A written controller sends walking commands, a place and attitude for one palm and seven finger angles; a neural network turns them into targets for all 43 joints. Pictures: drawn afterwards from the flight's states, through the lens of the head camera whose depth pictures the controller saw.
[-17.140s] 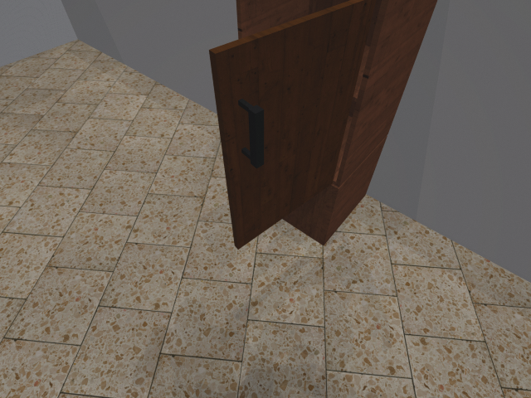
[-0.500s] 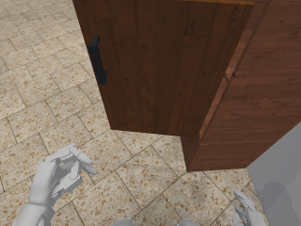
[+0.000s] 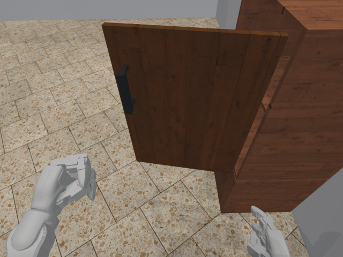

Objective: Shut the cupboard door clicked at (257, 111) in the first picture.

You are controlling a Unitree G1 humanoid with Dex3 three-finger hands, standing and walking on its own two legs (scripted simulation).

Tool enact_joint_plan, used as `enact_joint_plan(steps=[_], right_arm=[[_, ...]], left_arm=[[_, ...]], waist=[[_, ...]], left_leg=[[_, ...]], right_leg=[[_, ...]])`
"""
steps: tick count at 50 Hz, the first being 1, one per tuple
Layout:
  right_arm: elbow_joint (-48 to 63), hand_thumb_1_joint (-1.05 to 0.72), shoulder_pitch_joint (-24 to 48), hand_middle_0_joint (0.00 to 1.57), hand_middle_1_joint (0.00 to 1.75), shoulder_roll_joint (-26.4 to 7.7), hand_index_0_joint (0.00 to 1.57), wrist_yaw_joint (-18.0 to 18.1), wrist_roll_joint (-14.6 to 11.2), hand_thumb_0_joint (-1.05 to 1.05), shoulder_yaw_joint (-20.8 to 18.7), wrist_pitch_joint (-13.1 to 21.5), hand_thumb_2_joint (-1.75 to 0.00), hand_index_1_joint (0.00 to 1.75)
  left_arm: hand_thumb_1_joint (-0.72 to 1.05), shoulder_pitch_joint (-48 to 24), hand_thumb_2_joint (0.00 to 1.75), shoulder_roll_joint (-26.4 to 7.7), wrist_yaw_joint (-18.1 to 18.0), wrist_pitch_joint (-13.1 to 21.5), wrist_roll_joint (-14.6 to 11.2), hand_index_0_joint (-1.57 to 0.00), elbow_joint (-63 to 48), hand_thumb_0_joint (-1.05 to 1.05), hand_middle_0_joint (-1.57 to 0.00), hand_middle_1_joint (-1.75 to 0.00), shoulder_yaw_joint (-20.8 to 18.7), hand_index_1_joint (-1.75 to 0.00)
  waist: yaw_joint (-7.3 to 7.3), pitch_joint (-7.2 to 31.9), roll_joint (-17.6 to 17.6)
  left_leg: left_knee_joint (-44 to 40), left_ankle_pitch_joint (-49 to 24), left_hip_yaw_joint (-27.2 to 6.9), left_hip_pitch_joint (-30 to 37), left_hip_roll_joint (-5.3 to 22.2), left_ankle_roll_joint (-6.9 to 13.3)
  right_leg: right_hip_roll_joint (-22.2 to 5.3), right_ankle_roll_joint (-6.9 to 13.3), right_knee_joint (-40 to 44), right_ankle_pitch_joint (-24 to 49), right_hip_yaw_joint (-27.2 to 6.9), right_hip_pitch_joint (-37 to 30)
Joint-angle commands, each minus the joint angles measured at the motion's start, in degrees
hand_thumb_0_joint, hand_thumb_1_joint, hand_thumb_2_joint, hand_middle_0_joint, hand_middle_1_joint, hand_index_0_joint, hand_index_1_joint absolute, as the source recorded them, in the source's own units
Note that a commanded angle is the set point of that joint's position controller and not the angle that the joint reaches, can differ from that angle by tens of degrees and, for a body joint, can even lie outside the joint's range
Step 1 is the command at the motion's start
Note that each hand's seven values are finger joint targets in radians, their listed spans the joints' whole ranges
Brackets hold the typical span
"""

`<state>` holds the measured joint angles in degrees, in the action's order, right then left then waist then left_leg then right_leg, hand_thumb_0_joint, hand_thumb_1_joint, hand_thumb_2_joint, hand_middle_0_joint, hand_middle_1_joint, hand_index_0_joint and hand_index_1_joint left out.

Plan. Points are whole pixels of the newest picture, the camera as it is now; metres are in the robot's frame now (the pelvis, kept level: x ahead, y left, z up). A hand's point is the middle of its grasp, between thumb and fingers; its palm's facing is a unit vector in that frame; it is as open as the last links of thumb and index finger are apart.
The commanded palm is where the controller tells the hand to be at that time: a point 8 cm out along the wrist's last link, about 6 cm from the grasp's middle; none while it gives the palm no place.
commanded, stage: raise the hand and make a fist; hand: left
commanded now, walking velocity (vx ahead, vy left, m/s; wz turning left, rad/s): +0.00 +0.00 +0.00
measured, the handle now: (127, 90) +0.52 +0.18 +0.11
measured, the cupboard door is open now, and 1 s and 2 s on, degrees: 80 80 80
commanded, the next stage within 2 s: bring the fist close to the handle in 0.42 s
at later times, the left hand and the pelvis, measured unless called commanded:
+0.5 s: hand (92, 190) +0.21 +0.18 +0.11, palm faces -0.03 -1.00 -0.06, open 3.1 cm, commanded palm +0.19 +0.23 +0.11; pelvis -0.01 -0.01 +0.01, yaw -1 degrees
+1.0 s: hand (116, 145) +0.32 +0.16 +0.11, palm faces -0.05 -1.00 -0.04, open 3.1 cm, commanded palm +0.30 +0.21 +0.11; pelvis -0.01 -0.01 +0.01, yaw -1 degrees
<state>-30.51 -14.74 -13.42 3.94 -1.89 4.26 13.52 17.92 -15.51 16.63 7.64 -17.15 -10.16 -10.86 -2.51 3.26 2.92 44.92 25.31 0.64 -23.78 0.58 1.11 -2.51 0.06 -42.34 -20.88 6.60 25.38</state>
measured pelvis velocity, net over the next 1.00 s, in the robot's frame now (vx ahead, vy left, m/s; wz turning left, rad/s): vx -0.01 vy -0.01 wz -0.03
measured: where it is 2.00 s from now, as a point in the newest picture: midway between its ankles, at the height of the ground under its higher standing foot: outside the picture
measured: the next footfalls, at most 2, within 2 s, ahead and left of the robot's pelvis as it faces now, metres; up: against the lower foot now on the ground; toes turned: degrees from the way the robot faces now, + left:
none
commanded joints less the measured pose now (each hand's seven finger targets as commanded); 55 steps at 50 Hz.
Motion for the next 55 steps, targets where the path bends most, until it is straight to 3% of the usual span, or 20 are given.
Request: enact_joint_plan(steps=[1,3,7,13,17,23,26,28,31,35,39,41,43,44,47,49,51,53,54,55], right_arm=[[8.0,-0.90,4.0,0.20,0.30,-7.3,0.20,0.9,-0.7,0.00,-3.7,3.7,-0.90,0.30],[7.5,-0.90,4.1,0.20,0.30,-7.5,0.20,0.9,-0.7,0.00,-3.8,3.8,-0.90,0.30],[7.8,-0.90,4.3,0.20,0.30,-7.3,0.20,0.7,-0.6,0.00,-4.1,4.3,-0.90,0.30],[7.0,-0.90,4.5,0.20,0.30,-7.5,0.20,0.7,-0.4,0.00,-4.4,4.9,-0.90,0.30],[6.9,-0.90,4.7,0.20,0.30,-7.4,0.20,0.8,-0.5,0.00,-4.3,5.3,-0.90,0.30],[6.5,-0.90,4.7,0.20,0.30,-7.6,0.20,0.9,-0.4,0.00,-4.3,5.8,-0.90,0.30],[6.6,-0.90,5.0,0.20,0.30,-7.6,0.20,1.1,-0.6,0.00,-4.3,6.0,-0.90,0.30],[5.2,-0.90,4.5,0.20,0.30,-7.9,0.20,1.6,-0.6,0.00,-4.1,5.9,-0.90,0.30],[4.4,-0.90,5.0,0.20,0.30,-7.9,0.20,2.0,-0.7,0.00,-4.0,5.9,-0.90,0.30],[3.5,-0.90,5.0,0.20,0.30,-8.0,0.20,2.4,-1.0,0.00,-4.0,5.7,-0.90,0.30],[3.4,-0.90,4.4,0.20,0.30,-7.8,0.20,2.1,-0.7,0.00,-4.0,5.3,-0.90,0.30],[3.1,-0.90,4.1,0.20,0.30,-8.0,0.20,1.7,-0.6,0.00,-4.1,4.7,-0.90,0.30],[3.1,-0.90,3.5,0.20,0.30,-8.2,0.20,1.4,-0.4,0.00,-4.3,3.7,-0.90,0.30],[3.3,-0.90,3.9,0.20,0.30,-7.9,0.20,1.1,-0.4,0.00,-4.1,3.3,-0.90,0.30],[3.2,-0.90,3.5,0.20,0.30,-8.0,0.20,0.8,-0.6,0.00,-4.4,2.4,-0.90,0.30],[2.9,-0.90,3.1,0.20,0.30,-8.2,0.20,0.9,-0.6,0.00,-4.6,1.9,-0.90,0.30],[2.2,-0.90,2.7,0.20,0.30,-8.3,0.20,1.1,-0.6,0.00,-4.8,1.5,-0.90,0.30],[1.8,-0.90,2.2,0.20,0.30,-8.7,0.20,1.2,-0.6,0.00,-4.9,1.1,-0.90,0.30],[1.4,-0.90,1.9,0.20,0.30,-8.7,0.20,1.3,-0.7,0.00,-5.0,0.8,-0.90,0.30],[1.3,-0.90,1.8,0.20,0.30,-8.6,0.20,1.3,-0.7,0.00,-5.0,0.6,-0.90,0.30]], left_arm=[[0.90,-8.4,0.90,-8.1,0.7,2.1,-2.0,-1.30,-10.4,0.00,-1.30,-1.50,-5.8,-1.50],[0.90,-6.3,0.90,-7.6,1.0,1.3,-2.2,-1.30,-7.5,0.00,-1.30,-1.50,-6.1,-1.50],[0.90,-6.7,0.90,-7.1,0.9,1.7,-1.9,-1.30,-9.4,0.00,-1.30,-1.50,-5.6,-1.50],[0.90,-7.5,0.90,-8.6,-0.5,4.1,-1.7,-1.30,-9.8,0.00,-1.30,-1.50,-7.0,-1.50],[0.90,-8.5,0.90,-7.6,-0.6,4.7,-1.0,-1.30,-10.3,0.00,-1.30,-1.50,-5.4,-1.50],[0.90,-7.7,0.90,-8.2,-0.4,4.5,-1.2,-1.30,-9.4,0.00,-1.30,-1.50,-5.9,-1.50],[0.90,-8.6,0.90,-7.2,-0.1,4.3,-1.3,-1.30,-9.7,0.00,-1.30,-1.50,-5.0,-1.50],[0.90,-15.2,0.90,-8.1,-0.5,4.2,-1.1,-1.30,-7.8,0.00,-1.30,-1.50,-4.6,-1.50],[0.90,-22.5,0.90,-7.6,-0.8,4.3,-0.5,-1.30,-5.0,0.00,-1.30,-1.50,-3.3,-1.50],[0.90,-29.8,0.90,-7.8,-1.1,3.5,0.6,-1.30,-0.1,0.00,-1.30,-1.50,-1.9,-1.50],[0.90,-31.3,0.90,-7.0,-1.9,2.3,1.1,-1.30,4.5,0.00,-1.30,-1.50,-1.9,-1.50],[0.90,-32.8,0.90,-8.0,-2.4,1.9,1.4,-1.30,6.7,0.00,-1.30,-1.50,-3.3,-1.50],[0.90,-31.1,0.90,-11.6,-3.1,1.5,1.4,-1.30,10.1,0.00,-1.30,-1.50,-7.5,-1.50],[0.90,-33.1,0.90,-9.6,-2.9,1.6,1.6,-1.30,10.1,0.00,-1.30,-1.50,-5.7,-1.50],[0.90,-37.5,0.90,-10.0,-3.3,2.2,1.9,-1.30,11.4,0.00,-1.30,-1.50,-5.9,-1.50],[0.90,-41.7,0.90,-10.1,-3.1,2.5,2.1,-1.30,13.6,0.00,-1.30,-1.50,-5.5,-1.50],[0.90,-46.3,0.90,-10.6,-2.9,3.3,2.3,-1.30,15.0,0.00,-1.30,-1.50,-5.2,-1.50],[0.90,-49.0,0.90,-11.5,-2.6,3.7,2.4,-1.30,17.5,0.00,-1.30,-1.50,-5.5,-1.50],[0.90,-51.1,0.90,-12.0,-2.5,4.0,2.5,-1.30,18.5,0.00,-1.30,-1.50,-5.7,-1.50],[0.90,-53.0,0.90,-10.7,-2.3,4.3,2.6,-1.30,18.9,0.00,-1.30,-1.50,-4.3,-1.50]], waist=[[0.84,7.5,-1.4],[0.55,6.3,-3.7],[0.12,7.2,-1.2],[0.27,6.1,-3.4],[0.46,5.6,0.2],[0.60,5.4,-2.5],[0.72,5.2,-1.2],[2.24,3.0,-3.0],[2.55,3.4,-2.1],[2.80,5.9,-1.3],[1.48,9.8,-2.3],[1.18,11.2,-2.8],[-0.02,11.4,-4.4],[0.61,10.8,-4.0],[1.07,11.4,-2.4],[2.13,10.8,-5.0],[2.59,11.3,-2.7],[2.94,12.4,-4.0],[3.25,12.9,-2.8],[3.46,13.6,-1.6]], left_leg=[[-9.8,-18.4,-2.4,2.2,-0.5,-0.6],[-10.1,-18.4,-2.3,1.6,-0.6,-0.5],[-11.0,-18.6,-1.8,2.5,-0.8,-0.6],[-10.4,-16.1,-1.2,1.5,-0.9,-0.3],[-11.3,-14.2,-1.3,2.1,-1.1,-0.4],[-11.0,-13.6,-1.5,1.6,-1.0,-0.1],[-11.3,-12.5,-1.3,1.9,-1.1,-0.2],[-10.8,-10.8,-1.6,1.2,-0.9,0.0],[-11.5,-8.2,-1.9,1.6,-0.9,0.0],[-11.9,-8.4,-1.9,2.7,-0.9,0.1],[-12.5,-14.1,-1.9,3.9,-0.8,-0.2],[-12.4,-17.2,-1.4,4.0,-0.9,-0.3],[-12.2,-19.7,-0.9,2.9,-0.9,-0.3],[-12.5,-20.2,-0.6,2.8,-1.0,-0.4],[-12.4,-20.7,-0.1,3.6,-1.0,-0.5],[-12.2,-19.5,0.1,3.1,-0.9,-0.2],[-12.2,-19.2,0.0,4.0,-1.0,-0.3],[-11.8,-18.9,0.1,3.8,-0.9,-0.1],[-11.9,-18.7,0.1,4.0,-0.9,-0.2],[-11.9,-19.2,0.1,4.6,-1.0,-0.3]], right_leg=[[2.2,1.0,6.5,16.1,-2.3,-8.8],[2.1,1.0,7.4,16.1,-2.7,-9.7],[1.9,0.9,7.5,16.1,-2.7,-10.1],[1.5,0.7,8.9,12.6,-4.5,-10.1],[1.6,0.9,9.0,10.0,-4.0,-9.0],[1.6,0.6,9.6,9.0,-4.5,-9.1],[1.6,0.5,9.7,7.7,-4.3,-8.2],[1.5,0.3,10.6,5.1,-4.9,-6.7],[1.2,0.3,11.1,1.2,-5.1,-5.6],[1.1,0.4,10.9,2.0,-5.2,-6.3],[1.2,0.7,9.0,10.2,-4.0,-9.6],[1.1,0.7,8.3,14.7,-4.0,-11.1],[1.1,0.8,8.2,17.6,-4.3,-13.3],[0.9,0.7,8.1,18.9,-4.2,-13.0],[1.2,0.8,8.1,19.8,-4.3,-12.3],[1.2,0.5,8.7,19.1,-4.8,-11.9],[1.3,0.7,8.6,18.7,-4.9,-11.1],[1.2,0.7,8.8,18.5,-5.4,-11.7],[1.2,0.7,8.7,18.4,-5.3,-11.2],[1.3,0.8,8.4,19.0,-5.2,-11.0]])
